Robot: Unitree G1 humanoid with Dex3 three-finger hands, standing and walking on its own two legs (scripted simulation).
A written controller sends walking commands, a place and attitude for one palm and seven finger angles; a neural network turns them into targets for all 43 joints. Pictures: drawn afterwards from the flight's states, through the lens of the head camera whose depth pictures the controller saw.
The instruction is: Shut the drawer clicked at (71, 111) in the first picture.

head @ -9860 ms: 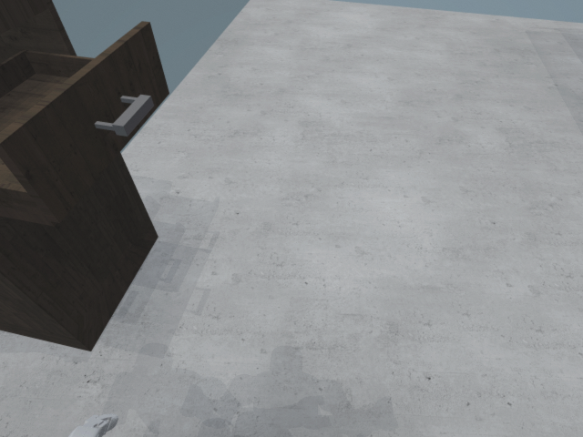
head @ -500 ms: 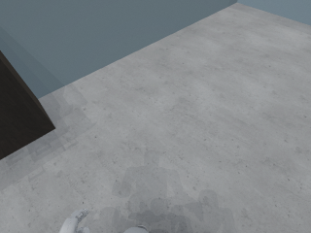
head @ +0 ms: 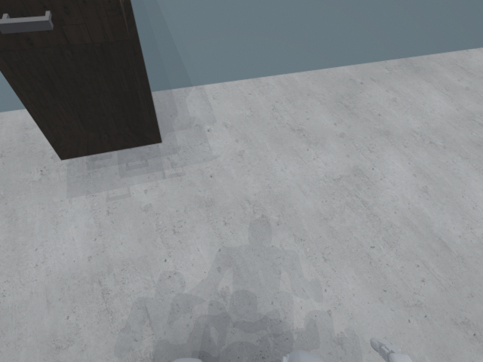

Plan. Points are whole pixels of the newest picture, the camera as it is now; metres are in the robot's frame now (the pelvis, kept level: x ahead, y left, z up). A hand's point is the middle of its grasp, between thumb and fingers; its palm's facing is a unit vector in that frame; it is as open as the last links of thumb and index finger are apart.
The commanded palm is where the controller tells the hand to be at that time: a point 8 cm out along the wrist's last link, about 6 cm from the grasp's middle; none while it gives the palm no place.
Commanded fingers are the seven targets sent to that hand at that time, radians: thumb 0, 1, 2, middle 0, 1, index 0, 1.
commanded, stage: turn to face it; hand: left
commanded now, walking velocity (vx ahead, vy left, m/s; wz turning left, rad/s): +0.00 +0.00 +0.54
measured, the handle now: (26, 20) +0.82 +0.62 +0.07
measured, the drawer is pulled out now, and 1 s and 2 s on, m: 0.26 0.26 0.26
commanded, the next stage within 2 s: take the last steps up to it in 0.48 s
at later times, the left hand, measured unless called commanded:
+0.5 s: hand out of the picture +0.05 +0.16 -0.13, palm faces +0.23 -0.92 -0.30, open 7.4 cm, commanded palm none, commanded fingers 0.00 0.90 0.90 -0.20 -0.30 -0.20 -0.30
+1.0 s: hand out of the picture -0.14 +0.15 -0.17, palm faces +0.44 -0.87 -0.20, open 7.4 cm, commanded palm none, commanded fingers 0.00 0.90 0.90 -0.20 -0.30 -0.20 -0.30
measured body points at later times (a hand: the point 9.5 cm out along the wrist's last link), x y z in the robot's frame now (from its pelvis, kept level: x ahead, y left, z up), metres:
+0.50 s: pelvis +0.01 -0.06 +0.01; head +0.04 -0.09 +0.45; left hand +0.04 +0.20 -0.11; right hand +0.11 -0.29 -0.16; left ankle -0.05 +0.08 -0.65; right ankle +0.04 -0.13 -0.73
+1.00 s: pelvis +0.00 +0.00 +0.01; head -0.01 +0.02 +0.46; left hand -0.16 +0.20 -0.15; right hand +0.16 -0.18 -0.13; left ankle -0.06 +0.08 -0.73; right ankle +0.04 -0.12 -0.69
